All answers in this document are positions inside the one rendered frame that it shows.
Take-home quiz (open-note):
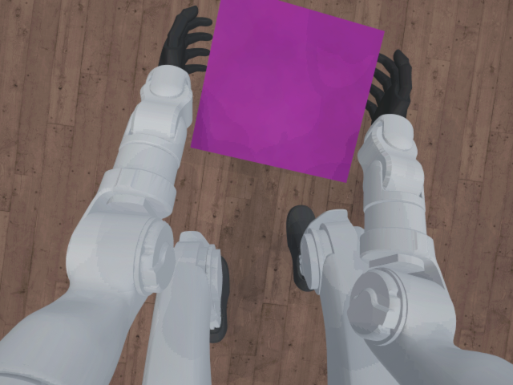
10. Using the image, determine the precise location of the carton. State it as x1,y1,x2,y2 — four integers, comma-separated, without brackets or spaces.
191,0,385,183

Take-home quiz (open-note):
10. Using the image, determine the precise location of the right robot hand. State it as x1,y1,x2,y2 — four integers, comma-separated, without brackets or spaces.
366,50,412,125

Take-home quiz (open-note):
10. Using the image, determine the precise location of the left robot upper arm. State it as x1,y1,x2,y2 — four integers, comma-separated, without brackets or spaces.
0,212,176,385

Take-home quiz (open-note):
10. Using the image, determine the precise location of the right robot shin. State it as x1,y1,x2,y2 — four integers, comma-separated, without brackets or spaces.
299,209,365,277

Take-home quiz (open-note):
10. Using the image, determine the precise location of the right robot upper arm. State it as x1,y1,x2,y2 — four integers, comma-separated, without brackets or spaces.
347,267,513,385

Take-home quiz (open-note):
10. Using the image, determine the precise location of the robot right foot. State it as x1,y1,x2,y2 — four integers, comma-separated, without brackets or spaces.
286,205,316,292

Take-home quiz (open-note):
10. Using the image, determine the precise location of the right robot forearm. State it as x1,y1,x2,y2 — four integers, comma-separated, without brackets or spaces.
357,114,450,296

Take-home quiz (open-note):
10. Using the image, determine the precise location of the left robot hand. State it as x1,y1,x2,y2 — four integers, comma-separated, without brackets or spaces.
158,6,212,74

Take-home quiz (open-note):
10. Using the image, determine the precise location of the left robot forearm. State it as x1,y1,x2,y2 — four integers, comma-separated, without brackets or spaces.
66,65,192,278

